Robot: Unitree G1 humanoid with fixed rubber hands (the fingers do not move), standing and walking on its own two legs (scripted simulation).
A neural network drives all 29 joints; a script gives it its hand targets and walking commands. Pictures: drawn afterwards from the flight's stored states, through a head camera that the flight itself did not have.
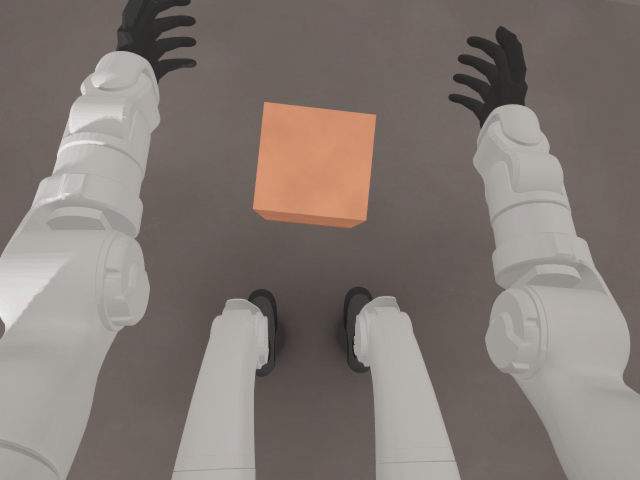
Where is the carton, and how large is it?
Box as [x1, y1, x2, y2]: [253, 102, 375, 228]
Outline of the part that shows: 264,102 253,209 265,219 349,228 364,221 366,217 375,115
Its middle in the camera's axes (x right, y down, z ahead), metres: -0.02 -0.14 +0.85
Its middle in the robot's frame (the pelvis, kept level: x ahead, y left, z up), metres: +0.50 -0.01 -0.51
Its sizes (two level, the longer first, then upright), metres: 0.210 0.200 0.250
